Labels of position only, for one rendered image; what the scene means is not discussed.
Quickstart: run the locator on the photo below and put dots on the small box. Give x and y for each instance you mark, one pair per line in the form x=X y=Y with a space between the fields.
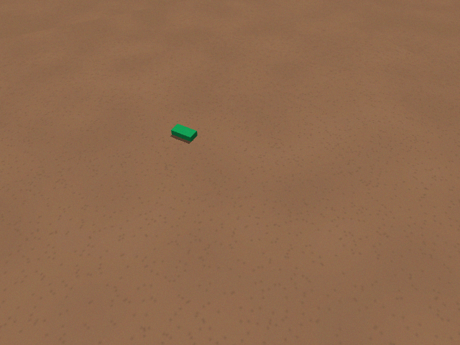
x=184 y=132

